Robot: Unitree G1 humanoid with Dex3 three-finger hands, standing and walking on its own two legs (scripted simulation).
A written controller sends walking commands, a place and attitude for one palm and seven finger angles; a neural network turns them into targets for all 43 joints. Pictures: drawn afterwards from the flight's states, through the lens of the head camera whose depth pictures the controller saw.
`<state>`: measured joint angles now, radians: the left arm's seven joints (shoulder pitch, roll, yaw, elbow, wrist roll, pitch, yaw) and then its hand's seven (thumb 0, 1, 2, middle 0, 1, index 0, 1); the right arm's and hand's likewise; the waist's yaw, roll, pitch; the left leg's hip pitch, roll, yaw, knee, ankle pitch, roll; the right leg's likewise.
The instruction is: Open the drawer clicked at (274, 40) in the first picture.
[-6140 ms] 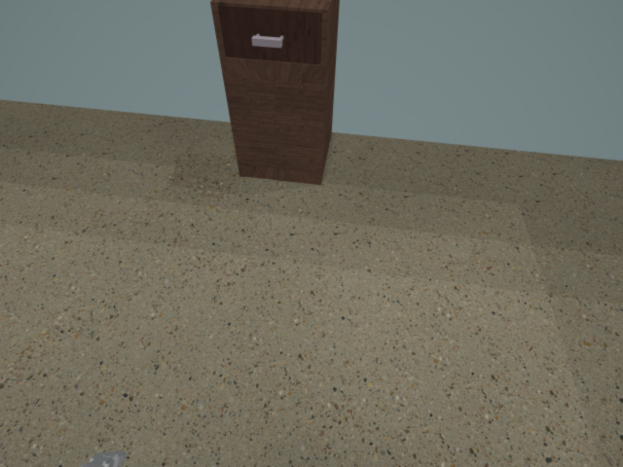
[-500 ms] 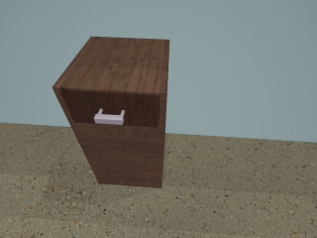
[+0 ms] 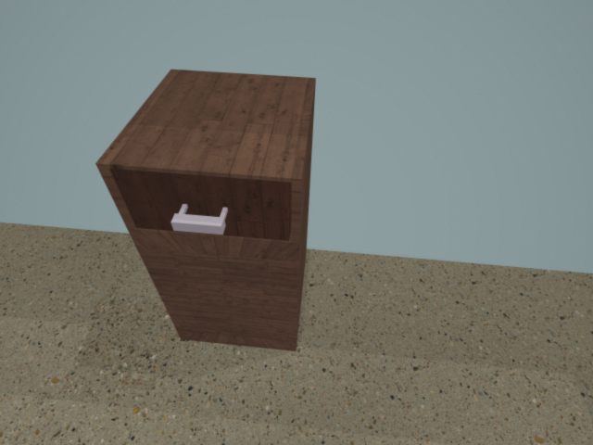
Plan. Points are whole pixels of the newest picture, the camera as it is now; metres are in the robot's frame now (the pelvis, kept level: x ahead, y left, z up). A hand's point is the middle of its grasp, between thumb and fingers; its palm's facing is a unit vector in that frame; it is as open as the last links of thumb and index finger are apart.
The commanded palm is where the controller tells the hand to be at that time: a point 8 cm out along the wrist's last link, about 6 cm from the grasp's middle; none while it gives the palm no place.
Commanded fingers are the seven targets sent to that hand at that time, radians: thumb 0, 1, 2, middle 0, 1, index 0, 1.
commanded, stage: look again from close up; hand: left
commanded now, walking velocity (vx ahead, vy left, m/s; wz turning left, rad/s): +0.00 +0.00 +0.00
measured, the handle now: (201, 216) +0.57 +0.23 -0.07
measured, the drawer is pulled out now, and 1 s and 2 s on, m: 0.00 0.00 0.00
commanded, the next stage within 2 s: raise the hand with hooked fingers in 0.50 s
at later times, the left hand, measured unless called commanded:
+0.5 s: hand out of the picture +0.03 +0.16 -0.17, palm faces +0.03 -0.99 -0.16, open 7.4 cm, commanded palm none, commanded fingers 0.00 0.90 0.90 -0.20 -0.30 -0.20 -0.30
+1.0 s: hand (191, 387) +0.22 +0.17 -0.06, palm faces -0.08 -0.27 -0.96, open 8.4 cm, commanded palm +0.20 +0.21 -0.01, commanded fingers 0.00 0.41 0.69 -0.23 -0.62 -0.23 -0.62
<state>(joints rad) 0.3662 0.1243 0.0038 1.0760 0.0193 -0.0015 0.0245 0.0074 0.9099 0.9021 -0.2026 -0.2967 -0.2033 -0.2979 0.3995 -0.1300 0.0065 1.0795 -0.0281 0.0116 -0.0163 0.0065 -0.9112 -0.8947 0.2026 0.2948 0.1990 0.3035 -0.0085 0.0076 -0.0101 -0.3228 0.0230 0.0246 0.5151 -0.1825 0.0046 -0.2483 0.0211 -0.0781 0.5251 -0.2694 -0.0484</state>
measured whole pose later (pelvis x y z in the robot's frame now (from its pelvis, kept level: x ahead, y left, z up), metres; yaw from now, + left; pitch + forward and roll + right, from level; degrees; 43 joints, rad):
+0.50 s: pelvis +0.05 +0.01 +0.01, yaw -1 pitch +0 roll +0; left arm 0.33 0.11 0.00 1.12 0.02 -0.03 0.04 0.00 0.91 0.90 -0.20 -0.30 -0.20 -0.30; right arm 0.31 -0.13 0.01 1.12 -0.02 -0.02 -0.04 0.02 -0.93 -0.89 0.20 0.29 0.20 0.30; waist 0.01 0.00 0.00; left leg -0.23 0.00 0.04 0.45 -0.23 0.01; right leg -0.15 0.00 -0.06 0.46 -0.31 -0.03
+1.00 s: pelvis +0.04 +0.00 -0.04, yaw -4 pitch +11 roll +3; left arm 0.50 0.24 -0.14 0.00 1.05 -0.09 0.45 0.01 0.64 0.79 -0.22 -0.47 -0.22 -0.47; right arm 0.04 -0.26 -0.05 0.49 -0.07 0.04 0.05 0.01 -0.91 -0.89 0.20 0.29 0.20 0.30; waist 0.08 -0.02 -0.16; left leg -0.63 0.03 0.12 0.80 -0.37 0.00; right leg -0.62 0.01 0.02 0.89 -0.47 -0.05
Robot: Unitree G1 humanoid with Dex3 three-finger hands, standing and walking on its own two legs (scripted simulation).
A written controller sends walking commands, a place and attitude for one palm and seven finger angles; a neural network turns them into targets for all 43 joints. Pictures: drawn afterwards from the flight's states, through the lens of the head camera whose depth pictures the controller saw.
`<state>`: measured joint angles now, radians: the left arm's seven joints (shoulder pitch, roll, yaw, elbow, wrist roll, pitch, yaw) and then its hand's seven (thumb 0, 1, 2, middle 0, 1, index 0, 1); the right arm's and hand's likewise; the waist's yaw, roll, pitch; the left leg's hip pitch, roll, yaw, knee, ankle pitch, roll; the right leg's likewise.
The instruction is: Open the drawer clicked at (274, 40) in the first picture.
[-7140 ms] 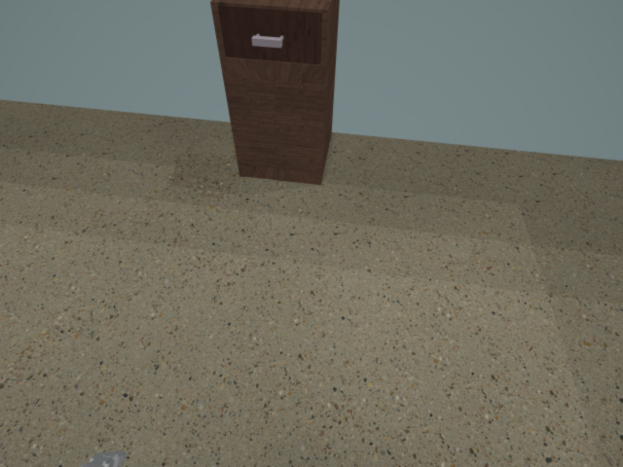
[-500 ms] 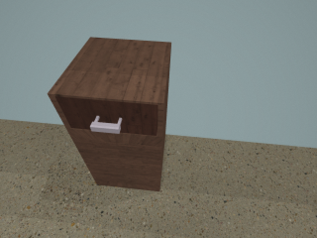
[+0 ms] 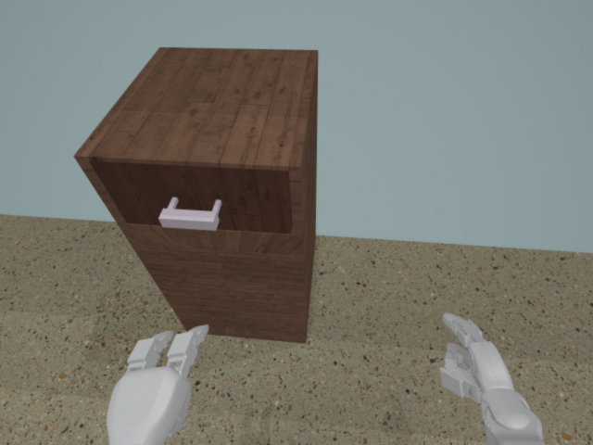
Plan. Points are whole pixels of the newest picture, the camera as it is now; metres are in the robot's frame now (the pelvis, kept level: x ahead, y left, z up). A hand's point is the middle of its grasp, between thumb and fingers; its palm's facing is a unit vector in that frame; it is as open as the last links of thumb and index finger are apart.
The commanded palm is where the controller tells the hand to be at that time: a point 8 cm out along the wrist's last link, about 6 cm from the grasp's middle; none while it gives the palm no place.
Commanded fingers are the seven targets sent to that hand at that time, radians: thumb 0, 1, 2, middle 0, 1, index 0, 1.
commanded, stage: raise the hand with hooked fingers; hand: left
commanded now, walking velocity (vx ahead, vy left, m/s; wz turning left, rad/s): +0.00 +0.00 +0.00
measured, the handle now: (192, 211) +0.51 +0.28 -0.04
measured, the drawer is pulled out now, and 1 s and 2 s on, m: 0.00 0.00 0.00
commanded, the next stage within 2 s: move the hooked fingers above the handle in 1.50 s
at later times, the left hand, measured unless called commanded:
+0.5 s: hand (140, 354) +0.21 +0.23 +0.03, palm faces -0.02 -0.11 -0.99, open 11.4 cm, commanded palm +0.20 +0.23 +0.09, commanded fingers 0.00 -0.17 0.44 -0.28 -0.99 -0.28 -0.99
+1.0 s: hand (102, 282) +0.27 +0.28 +0.10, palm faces +0.06 -0.09 -0.99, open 13.7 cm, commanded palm +0.25 +0.28 +0.16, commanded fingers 0.00 -0.50 0.30 -0.30 -1.20 -0.30 -1.20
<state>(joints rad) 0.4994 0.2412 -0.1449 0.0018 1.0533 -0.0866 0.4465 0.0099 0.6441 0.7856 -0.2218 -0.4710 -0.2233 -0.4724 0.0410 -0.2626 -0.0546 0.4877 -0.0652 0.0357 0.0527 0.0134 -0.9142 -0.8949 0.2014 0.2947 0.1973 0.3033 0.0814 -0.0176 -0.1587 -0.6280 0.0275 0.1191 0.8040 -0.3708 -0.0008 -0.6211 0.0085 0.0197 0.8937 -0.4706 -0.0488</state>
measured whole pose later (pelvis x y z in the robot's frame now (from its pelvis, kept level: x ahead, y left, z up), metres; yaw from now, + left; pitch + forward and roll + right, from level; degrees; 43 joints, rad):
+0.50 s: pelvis -0.01 -0.01 +0.01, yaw +2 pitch +7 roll +2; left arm 0.31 0.39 -0.04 -0.01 1.00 -0.06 0.32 0.00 0.04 0.54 -0.29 -0.85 -0.29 -0.85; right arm 0.20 -0.23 -0.01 0.60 -0.05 0.11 -0.01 0.01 -0.91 -0.89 0.21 0.30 0.20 0.30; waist 0.04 0.05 -0.07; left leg -0.53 0.03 0.05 0.71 -0.31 -0.01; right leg -0.49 0.02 -0.04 0.77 -0.41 -0.06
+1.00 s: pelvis -0.01 +0.03 +0.03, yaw +3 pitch +3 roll +0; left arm -0.02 0.43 -0.08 0.07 0.97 0.04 0.15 0.00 -0.46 0.32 -0.32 -1.17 -0.32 -1.18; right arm 0.09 -0.21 0.01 0.57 -0.01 0.13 -0.01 0.01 -0.91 -0.89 0.20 0.30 0.20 0.30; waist 0.08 0.07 -0.04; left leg -0.36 -0.01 0.06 0.58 -0.26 0.03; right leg -0.30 -0.01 -0.04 0.59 -0.34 -0.01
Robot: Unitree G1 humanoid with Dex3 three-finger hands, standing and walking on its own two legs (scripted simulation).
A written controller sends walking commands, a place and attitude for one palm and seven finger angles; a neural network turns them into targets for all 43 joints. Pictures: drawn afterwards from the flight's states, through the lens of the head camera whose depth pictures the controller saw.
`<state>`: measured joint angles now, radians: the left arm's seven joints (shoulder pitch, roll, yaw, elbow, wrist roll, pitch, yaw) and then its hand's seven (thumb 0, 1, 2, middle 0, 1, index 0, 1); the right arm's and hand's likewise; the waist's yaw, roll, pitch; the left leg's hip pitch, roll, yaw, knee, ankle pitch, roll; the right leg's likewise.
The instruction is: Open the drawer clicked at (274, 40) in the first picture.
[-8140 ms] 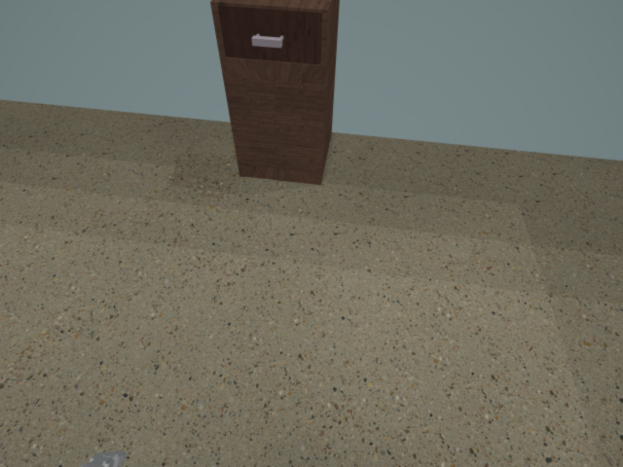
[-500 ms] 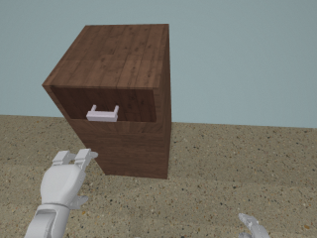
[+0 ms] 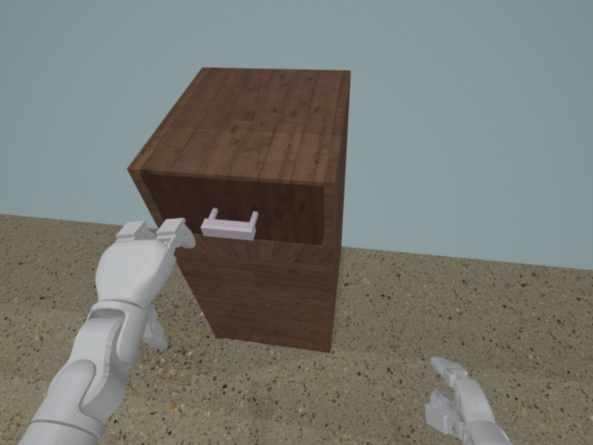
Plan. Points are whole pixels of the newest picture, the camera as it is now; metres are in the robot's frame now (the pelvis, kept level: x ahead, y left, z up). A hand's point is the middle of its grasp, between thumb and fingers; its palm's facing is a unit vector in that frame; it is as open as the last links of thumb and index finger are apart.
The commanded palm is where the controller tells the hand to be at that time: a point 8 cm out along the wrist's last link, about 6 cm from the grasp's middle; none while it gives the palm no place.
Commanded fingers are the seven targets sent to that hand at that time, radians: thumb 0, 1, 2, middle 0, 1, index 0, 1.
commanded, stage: raise the hand with hooked fingers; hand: left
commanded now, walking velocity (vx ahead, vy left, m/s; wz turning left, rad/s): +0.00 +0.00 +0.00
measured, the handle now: (231, 221) +0.53 +0.22 -0.07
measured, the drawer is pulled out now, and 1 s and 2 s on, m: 0.00 0.00 0.00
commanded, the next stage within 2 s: move the hooked fingers above the handle in 0.50 s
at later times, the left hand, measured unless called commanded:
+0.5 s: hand (152, 278) +0.30 +0.24 +0.08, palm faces +0.03 -0.10 -0.99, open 13.8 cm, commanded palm +0.28 +0.25 +0.14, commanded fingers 0.00 -0.50 0.30 -0.30 -1.20 -0.30 -1.20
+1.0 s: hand (176, 263) +0.34 +0.23 +0.05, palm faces -0.04 -0.08 -1.00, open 13.8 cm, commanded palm +0.33 +0.23 +0.11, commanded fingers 0.00 -0.50 0.30 -0.30 -1.20 -0.30 -1.20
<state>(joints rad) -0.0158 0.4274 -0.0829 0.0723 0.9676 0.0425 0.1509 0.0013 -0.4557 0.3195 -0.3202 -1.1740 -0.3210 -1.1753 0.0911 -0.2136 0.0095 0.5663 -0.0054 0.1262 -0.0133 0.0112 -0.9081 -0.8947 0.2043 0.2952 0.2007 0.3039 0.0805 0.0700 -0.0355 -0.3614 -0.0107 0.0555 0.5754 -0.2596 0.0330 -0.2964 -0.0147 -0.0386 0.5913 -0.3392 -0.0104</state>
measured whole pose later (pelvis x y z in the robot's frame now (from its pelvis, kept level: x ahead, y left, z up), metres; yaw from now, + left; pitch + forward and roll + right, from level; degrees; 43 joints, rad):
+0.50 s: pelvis +0.00 +0.00 +0.00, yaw +0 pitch +3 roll +0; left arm -0.04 0.49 -0.03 0.08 0.92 -0.08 0.12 0.00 -0.49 0.30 -0.32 -1.20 -0.32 -1.20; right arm 0.18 -0.26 -0.03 0.61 0.01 0.15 -0.01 0.01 -0.91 -0.89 0.20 0.30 0.20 0.30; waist 0.06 0.07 -0.01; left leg -0.36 -0.01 0.05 0.52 -0.22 0.04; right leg -0.29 -0.01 -0.04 0.53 -0.30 0.00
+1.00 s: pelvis +0.00 -0.01 +0.00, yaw +1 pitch +6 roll +0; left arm -0.24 0.48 -0.06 0.34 0.95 -0.11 0.11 0.00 -0.49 0.30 -0.32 -1.20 -0.32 -1.20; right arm 0.17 -0.25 -0.03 0.61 0.01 0.13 -0.03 0.01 -0.91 -0.89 0.20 0.30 0.20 0.30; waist 0.04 0.06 -0.04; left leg -0.43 0.00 0.04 0.58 -0.25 0.02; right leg -0.36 0.00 -0.05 0.59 -0.33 -0.02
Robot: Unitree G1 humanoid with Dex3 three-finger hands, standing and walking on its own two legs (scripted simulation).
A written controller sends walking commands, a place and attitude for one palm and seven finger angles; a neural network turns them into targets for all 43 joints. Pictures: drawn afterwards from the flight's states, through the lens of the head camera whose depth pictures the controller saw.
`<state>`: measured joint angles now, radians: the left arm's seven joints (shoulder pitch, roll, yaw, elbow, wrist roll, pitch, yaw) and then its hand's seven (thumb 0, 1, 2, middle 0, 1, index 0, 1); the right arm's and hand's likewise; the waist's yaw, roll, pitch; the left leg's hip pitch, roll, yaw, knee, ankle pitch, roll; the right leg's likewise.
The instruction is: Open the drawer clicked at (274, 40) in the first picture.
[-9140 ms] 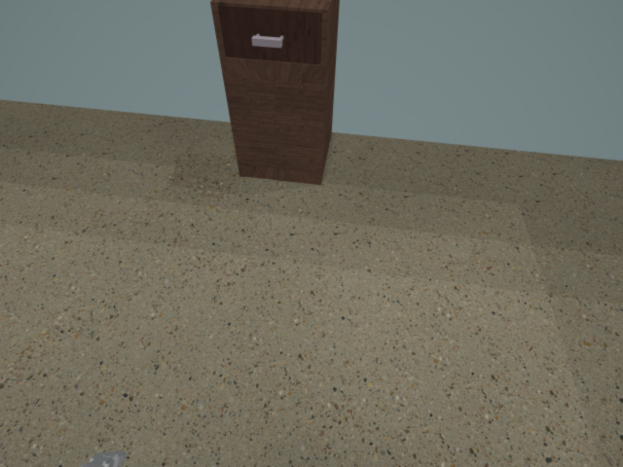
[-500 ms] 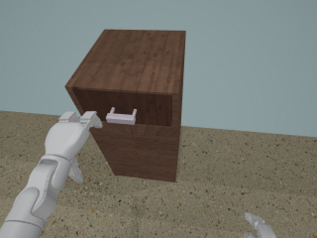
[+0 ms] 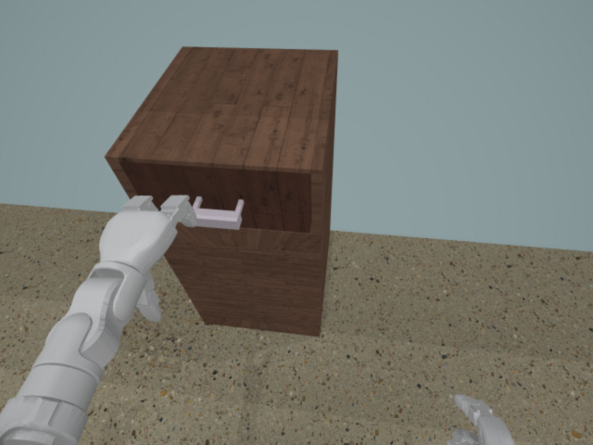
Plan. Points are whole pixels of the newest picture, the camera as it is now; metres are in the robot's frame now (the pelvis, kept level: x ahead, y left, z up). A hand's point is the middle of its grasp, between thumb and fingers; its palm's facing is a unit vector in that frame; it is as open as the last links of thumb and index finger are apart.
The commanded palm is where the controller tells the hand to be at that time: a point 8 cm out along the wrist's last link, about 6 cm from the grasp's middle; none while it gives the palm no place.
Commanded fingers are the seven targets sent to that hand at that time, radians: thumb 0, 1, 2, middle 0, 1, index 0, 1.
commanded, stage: move the hooked fingers above the handle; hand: left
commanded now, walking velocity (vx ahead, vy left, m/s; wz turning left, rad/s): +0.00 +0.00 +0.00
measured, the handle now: (216, 210) +0.54 +0.22 -0.07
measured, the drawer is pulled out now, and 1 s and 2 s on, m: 0.00 0.00 0.00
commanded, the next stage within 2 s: lower the fingers behind the handle in 1.94 s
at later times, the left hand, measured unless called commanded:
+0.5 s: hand (184, 237) +0.40 +0.22 +0.02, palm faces -0.07 -0.06 -1.00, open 13.8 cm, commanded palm +0.39 +0.23 +0.08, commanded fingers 0.00 -0.50 0.30 -0.30 -1.20 -0.30 -1.20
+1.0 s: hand (209, 217) +0.46 +0.21 +0.00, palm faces -0.08 -0.04 -1.00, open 13.8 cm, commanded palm +0.46 +0.22 +0.05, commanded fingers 0.00 -0.50 0.30 -0.30 -1.20 -0.30 -1.20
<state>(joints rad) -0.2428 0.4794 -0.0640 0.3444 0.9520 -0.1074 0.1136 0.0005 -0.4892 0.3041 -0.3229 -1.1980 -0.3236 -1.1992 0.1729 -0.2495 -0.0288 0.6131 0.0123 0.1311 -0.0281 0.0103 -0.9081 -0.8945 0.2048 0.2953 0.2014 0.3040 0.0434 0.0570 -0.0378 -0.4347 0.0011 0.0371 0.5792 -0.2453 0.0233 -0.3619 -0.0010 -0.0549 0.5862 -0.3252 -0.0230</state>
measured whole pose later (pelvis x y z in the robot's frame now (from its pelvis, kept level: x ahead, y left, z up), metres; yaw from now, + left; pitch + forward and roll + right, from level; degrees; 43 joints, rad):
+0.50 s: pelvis +0.01 +0.00 -0.01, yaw -1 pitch +11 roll +0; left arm -0.39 0.46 -0.05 0.57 1.01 -0.12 0.18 0.00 -0.49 0.30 -0.32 -1.20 -0.32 -1.20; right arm 0.26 -0.26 -0.07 0.64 0.01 0.17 -0.03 0.01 -0.91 -0.89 0.20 0.30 0.20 0.30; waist 0.00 0.05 -0.09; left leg -0.54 0.01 0.05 0.66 -0.30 0.02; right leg -0.47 0.01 -0.04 0.66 -0.37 -0.02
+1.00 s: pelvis +0.01 +0.01 -0.02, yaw -2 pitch +17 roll -1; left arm -0.68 0.46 -0.04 0.93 1.08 -0.13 0.28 0.00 -0.49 0.30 -0.32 -1.20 -0.32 -1.20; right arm 0.34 -0.25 -0.07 0.66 -0.01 0.18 -0.02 0.01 -0.91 -0.89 0.21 0.30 0.20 0.30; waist -0.08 0.04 -0.13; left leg -0.74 0.03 0.06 0.78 -0.33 0.03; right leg -0.67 0.01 -0.03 0.77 -0.39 -0.02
